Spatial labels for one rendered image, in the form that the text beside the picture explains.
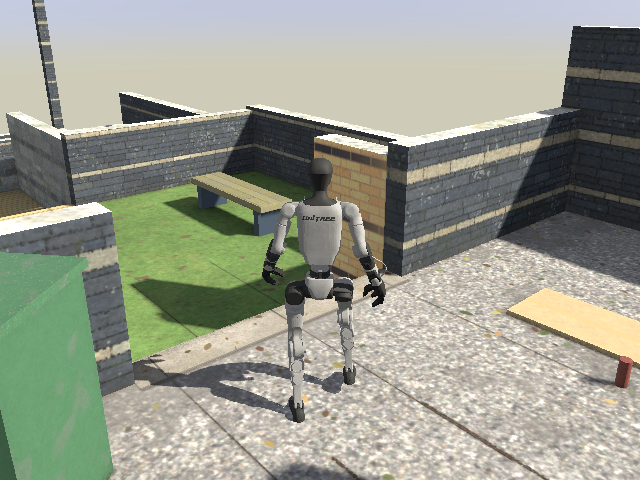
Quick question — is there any left robot forearm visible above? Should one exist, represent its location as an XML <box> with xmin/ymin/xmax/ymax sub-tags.
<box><xmin>263</xmin><ymin>239</ymin><xmax>280</xmax><ymax>271</ymax></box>

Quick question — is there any right robot upper arm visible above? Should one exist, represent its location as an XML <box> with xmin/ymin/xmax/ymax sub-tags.
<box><xmin>341</xmin><ymin>202</ymin><xmax>369</xmax><ymax>258</ymax></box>

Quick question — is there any robot left hand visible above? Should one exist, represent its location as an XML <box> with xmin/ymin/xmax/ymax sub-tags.
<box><xmin>262</xmin><ymin>267</ymin><xmax>285</xmax><ymax>285</ymax></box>

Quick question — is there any robot right hand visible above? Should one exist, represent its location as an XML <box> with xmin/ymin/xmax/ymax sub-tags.
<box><xmin>363</xmin><ymin>280</ymin><xmax>386</xmax><ymax>307</ymax></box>

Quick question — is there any left robot upper arm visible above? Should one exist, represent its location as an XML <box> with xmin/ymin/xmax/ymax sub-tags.
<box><xmin>270</xmin><ymin>201</ymin><xmax>300</xmax><ymax>255</ymax></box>

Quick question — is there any left robot shin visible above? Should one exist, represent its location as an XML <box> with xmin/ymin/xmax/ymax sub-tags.
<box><xmin>288</xmin><ymin>341</ymin><xmax>304</xmax><ymax>409</ymax></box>

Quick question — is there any robot head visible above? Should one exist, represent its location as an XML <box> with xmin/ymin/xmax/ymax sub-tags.
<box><xmin>303</xmin><ymin>158</ymin><xmax>337</xmax><ymax>206</ymax></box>

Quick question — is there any right robot forearm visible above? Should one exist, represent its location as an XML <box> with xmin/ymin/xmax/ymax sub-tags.
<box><xmin>359</xmin><ymin>242</ymin><xmax>382</xmax><ymax>286</ymax></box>

